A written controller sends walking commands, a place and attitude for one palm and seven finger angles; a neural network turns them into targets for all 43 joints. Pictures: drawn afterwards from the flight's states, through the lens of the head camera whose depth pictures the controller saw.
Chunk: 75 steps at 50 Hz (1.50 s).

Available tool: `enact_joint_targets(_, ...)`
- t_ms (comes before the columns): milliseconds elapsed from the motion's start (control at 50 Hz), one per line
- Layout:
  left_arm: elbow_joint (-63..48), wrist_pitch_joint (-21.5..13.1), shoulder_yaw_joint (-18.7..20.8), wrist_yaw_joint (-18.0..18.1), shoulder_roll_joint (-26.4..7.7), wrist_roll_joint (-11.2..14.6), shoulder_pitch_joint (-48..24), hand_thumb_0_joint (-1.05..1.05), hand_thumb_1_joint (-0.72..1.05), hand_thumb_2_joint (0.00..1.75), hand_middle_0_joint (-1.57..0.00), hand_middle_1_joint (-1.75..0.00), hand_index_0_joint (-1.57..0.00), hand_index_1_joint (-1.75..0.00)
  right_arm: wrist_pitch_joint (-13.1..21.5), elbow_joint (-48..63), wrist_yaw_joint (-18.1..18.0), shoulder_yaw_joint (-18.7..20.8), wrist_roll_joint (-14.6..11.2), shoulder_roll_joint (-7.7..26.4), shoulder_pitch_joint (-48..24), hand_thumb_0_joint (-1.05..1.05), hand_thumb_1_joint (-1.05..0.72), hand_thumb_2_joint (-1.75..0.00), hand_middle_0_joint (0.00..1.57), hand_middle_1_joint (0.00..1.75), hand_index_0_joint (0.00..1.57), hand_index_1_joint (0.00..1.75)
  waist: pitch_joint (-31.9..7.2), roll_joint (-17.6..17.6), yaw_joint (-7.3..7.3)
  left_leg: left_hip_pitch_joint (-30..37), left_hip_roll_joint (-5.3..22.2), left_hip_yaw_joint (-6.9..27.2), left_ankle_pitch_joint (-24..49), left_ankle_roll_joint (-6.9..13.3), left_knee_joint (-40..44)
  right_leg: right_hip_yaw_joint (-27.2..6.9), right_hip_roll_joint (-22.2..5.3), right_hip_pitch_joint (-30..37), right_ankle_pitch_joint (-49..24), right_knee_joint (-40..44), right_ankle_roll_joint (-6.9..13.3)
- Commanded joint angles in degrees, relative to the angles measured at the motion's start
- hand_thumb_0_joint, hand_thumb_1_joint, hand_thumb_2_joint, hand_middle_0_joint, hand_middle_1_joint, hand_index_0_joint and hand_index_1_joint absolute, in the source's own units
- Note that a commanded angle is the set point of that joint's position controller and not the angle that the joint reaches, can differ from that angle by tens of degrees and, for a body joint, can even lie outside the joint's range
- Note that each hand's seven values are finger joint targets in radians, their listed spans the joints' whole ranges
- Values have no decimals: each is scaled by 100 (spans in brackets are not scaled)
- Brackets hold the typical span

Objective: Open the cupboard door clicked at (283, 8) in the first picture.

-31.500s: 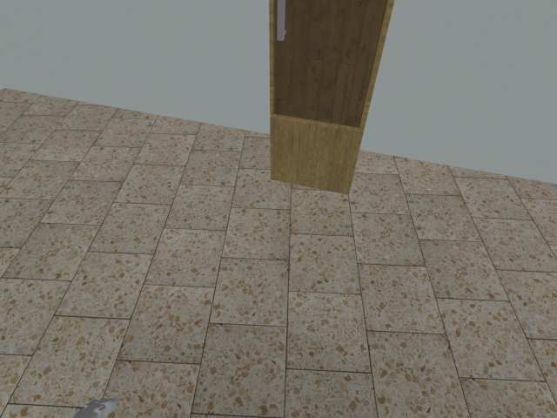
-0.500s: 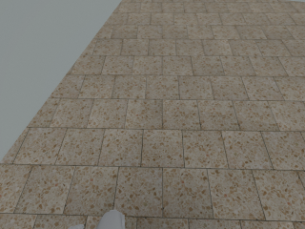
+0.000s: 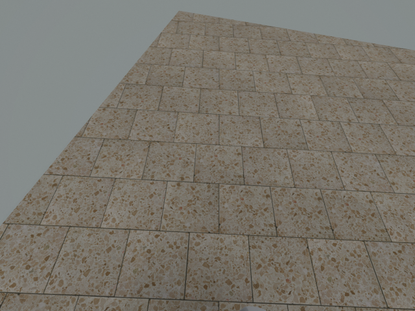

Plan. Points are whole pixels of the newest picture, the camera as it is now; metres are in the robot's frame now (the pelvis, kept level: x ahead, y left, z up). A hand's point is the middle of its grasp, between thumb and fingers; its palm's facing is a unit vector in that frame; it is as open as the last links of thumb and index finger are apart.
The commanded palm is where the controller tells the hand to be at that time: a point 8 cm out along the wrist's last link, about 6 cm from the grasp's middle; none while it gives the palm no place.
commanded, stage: turn to face it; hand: left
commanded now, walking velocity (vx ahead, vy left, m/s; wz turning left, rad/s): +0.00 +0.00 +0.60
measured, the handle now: out of the picture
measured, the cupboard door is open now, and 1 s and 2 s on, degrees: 49 49 49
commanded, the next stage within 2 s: none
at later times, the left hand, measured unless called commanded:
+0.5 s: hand (153, 259) +0.25 +0.15 -0.16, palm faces +0.19 -0.97 -0.16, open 7.3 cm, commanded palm none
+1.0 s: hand (117, 300) +0.16 +0.21 -0.15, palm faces +0.50 -0.81 -0.31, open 7.4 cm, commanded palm none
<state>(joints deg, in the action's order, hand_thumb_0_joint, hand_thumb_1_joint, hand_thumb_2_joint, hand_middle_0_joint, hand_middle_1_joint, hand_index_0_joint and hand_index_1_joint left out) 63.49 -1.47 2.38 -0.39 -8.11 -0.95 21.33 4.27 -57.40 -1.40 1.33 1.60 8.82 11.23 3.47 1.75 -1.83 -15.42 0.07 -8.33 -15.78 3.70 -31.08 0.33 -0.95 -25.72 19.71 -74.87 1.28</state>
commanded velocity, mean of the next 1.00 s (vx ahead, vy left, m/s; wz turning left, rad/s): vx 0.00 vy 0.00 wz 0.60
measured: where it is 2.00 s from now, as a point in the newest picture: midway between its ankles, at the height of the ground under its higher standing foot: outside the picture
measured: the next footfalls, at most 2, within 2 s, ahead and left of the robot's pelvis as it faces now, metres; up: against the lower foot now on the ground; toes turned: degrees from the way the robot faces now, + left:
right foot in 0.28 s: +0.22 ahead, -0.15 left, +0.00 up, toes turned +0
left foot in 0.62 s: +0.21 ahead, +0.12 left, +0.00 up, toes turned +27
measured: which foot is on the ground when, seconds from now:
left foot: down 0.00-0.30, up 0.32-0.60, down 0.62-1.00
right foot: up 0.00-0.26, down 0.28-0.62, up 0.64-1.00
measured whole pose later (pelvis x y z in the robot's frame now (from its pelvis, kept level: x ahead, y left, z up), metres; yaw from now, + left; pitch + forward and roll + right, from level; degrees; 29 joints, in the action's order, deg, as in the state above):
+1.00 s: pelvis +0.19 -0.04 +0.00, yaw +31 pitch +2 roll -1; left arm 50.5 2.6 3.9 0.2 -15.6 -0.5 10.0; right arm -2.8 -51.0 0.5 3.1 1.6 13.6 9.7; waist 4.3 -1.8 0.7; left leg -22.2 0.0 4.4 -11.3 -1.1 -31.6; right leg 0.6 -1.9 -20.2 21.5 -39.6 -4.1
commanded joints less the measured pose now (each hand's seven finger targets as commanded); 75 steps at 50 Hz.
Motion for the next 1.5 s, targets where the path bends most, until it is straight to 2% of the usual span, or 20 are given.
enact_joint_targets(0, -418, -26, 62, -38, -141, -44, 183, 0, 90, 90, -20, -30, -20, -30, 129, -150, -47, 102, -65, 676, 864, 0, -90, -90, 20, 30, 20, 30, -208, -719, -21, 242, 1473, 740, 3142, 474, 1683, -77, -472, -428, -522, 996, -175)
enact_joint_targets(140, -795, 9, 17, -3, -401, -21, -1018, 0, 90, 90, -20, -30, -20, -30, -76, -403, -47, 95, -83, 778, 1417, 0, -90, -90, 20, 30, 20, 30, -84, -1004, 263, 202, 1109, 936, 4370, 255, 1098, 597, -65, 503, -1305, 3281, -231)
enact_joint_targets(220, -938, -39, 112, 30, -775, 14, -961, 0, 90, 90, -20, -30, -20, -30, -222, -341, -60, 153, -91, 881, 1313, 0, -90, -90, 20, 30, 20, 30, -280, -864, 41, 132, 1064, 1305, 3730, 37, 180, 439, -129, 1524, -1610, 4441, -219)
enact_joint_targets(240, -851, -108, 193, 76, -1076, 0, -545, 0, 90, 90, -20, -30, -20, -30, -220, -281, -45, 158, -146, 777, 1333, 0, -90, -90, 20, 30, 20, 30, -773, -303, -132, -647, 819, 1112, 2924, -210, -635, -92, -733, 2893, -3655, 4452, -41)
enact_joint_targets(280, -720, -125, 300, 194, -1717, 30, 292, 0, 90, 90, -20, -30, -20, -30, -281, -93, -51, 192, -230, 662, 1557, 0, -90, -90, 20, 30, 20, 30, -1769, 1190, -320, -1571, 44, 596, -2457, -638, -3542, -1521, -3160, 3846, -6616, 4801, 1211)
enact_joint_targets(400, -1271, 21, 212, 267, -1162, -30, -1277, 0, 90, 90, -20, -30, -20, -30, -614, 119, 174, 173, -113, 302, 908, 0, -90, -90, 20, 30, 20, 30, -686, 874, 330, -1190, 651, 566, -1281, -729, -3089, 453, -2068, 1469, -3627, 5301, 544)
enact_joint_targets(560, -1427, 104, 386, 152, -1287, -46, -1296, 0, 90, 90, -20, -30, -20, -30, -607, 605, 273, 314, -48, 711, 492, 0, -90, -90, 20, 30, 20, 30, -474, 456, 473, -21, 310, 6, 89, -675, -479, 1074, -1898, 921, -1772, 4412, 133)
enact_joint_targets(580, -1469, 151, 344, 137, -1155, -18, -1269, 0, 90, 90, -20, -30, -20, -30, -561, 586, 278, 403, -34, 1055, 842, 0, -90, -90, 20, 30, 20, 30, -722, -544, 662, 637, 618, 679, 796, -512, 312, 1201, -1600, 492, -1033, 3449, -123)
enact_joint_targets(600, -1734, 193, 264, 98, -763, 44, -1317, 0, 90, 90, -20, -30, -20, -30, -491, 623, 229, 585, 27, 1833, 1220, 0, -90, -90, 20, 30, 20, 30, -892, -2598, 862, 1069, 2259, 3088, 2653, 319, 996, 1245, -689, -846, 1834, 1821, -656)
enact_joint_targets(620, -1914, 250, 221, 122, -883, -9, -1653, 0, 90, 90, -20, -30, -20, -30, -520, 577, 143, 613, 13, 2074, 1345, 0, -90, -90, 20, 30, 20, 30, -1080, -2094, 957, 1043, 2689, 3524, 2887, 867, 1140, 351, -478, -1048, 2030, 827, -584)
enact_joint_targets(760, -1599, 275, 275, 35, -1016, -36, -1154, 0, 90, 90, -20, -30, -20, -30, -410, 1045, 40, 451, -33, 1655, 40, 0, -90, -90, 20, 30, 20, 30, -947, -1005, 272, 631, 1382, 2043, 1938, 359, 1045, -64, -397, -819, 200, 958, -666)
enact_joint_targets(960, -1551, 213, 261, 111, -1205, 37, -496, 0, 90, 90, -20, -30, -20, -30, -618, 1145, 139, 563, -71, 1689, -463, 0, -90, -90, 20, 30, 20, 30, -780, -823, 2, -724, 904, 2438, 750, 159, 585, 181, 0, 1693, -414, 4759, -481)
enact_joint_targets(1000, -1611, 127, 428, 192, -2133, -109, -291, 0, 90, 90, -20, -30, -20, -30, -624, 1373, 206, 458, -138, 1006, -609, 0, -90, -90, 20, 30, 20, 30, -568, 1892, -210, -2250, -501, 878, -1730, -678, -2008, -2434, -2503, 2240, -266, 6370, 431)
enact_joint_targets(1080, -1865, 132, 229, 233, -1455, -24, -1312, 0, 90, 90, -20, -30, -20, -30, -771, 985, 317, 506, -72, 1140, -290, 0, -90, -90, 20, 30, 20, 30, -381, 1292, 384, -1904, 170, 976, -909, -731, -4022, -692, -1746, 1378, -1613, 5749, 474)
enact_joint_targets(1260, -1527, 81, 358, 216, -1696, -75, -453, 0, 90, 90, -20, -30, -20, -30, -662, 1073, 337, 292, -134, 774, -873, 0, -90, -90, 20, 30, 20, 30, -674, 1026, -100, -1031, 72, 166, -1023, -751, -1046, 228, -1978, 2622, -4219, 4780, 486)
enact_joint_targets(1320, -1572, 119, 386, 157, -1688, 5, -733, 0, 90, 90, -20, -30, -20, -30, -611, 943, 305, 356, -107, 1033, -267, 0, -90, -90, 20, 30, 20, 30, -800, 633, 299, 302, 30, 233, 276, -597, 415, 696, -1813, 1830, -3465, 3948, 31)
enact_joint_targets(1340, -1686, 149, 362, 131, -1498, 43, -811, 0, 90, 90, -20, -30, -20, -30, -568, 865, 273, 471, -66, 1453, 119, 0, -90, -90, 20, 30, 20, 30, -1082, -290, 519, 1305, 731, 1109, 1436, -273, 731, 946, -1477, 846, -2195, 3014, -300)
enact_joint_targets(1360, -1935, 185, 226, 93, -1051, 69, -1105, 0, 90, 90, -20, -30, -20, -30, -557, 809, 217, 650, -24, 2101, 555, 0, -90, -90, 20, 30, 20, 30, -1065, -2013, 803, 1828, 2296, 3243, 3530, 640, 967, 964, -635, -751, 1606, 1700, -719)
enact_joint_targets(1380, -2096, 271, 193, 133, -1170, 13, -1553, 0, 90, 90, -20, -30, -20, -30, -600, 673, 169, 646, -44, 2144, 865, 0, -90, -90, 20, 30, 20, 30, -1007, -1381, 869, 1644, 2502, 3162, 3914, 1025, 837, 207, -620, -939, 1792, 1081, -617)
enact_joint_targets(1480, -1752, 340, 272, 63, -1131, -17, -1222, 0, 90, 90, -20, -30, -20, -30, -525, 1015, 57, 489, -16, 1682, -342, 0, -90, -90, 20, 30, 20, 30, -663, -1229, 266, 461, 1356, 2222, 1670, 489, 1088, -88, -476, -483, 519, 1270, -590)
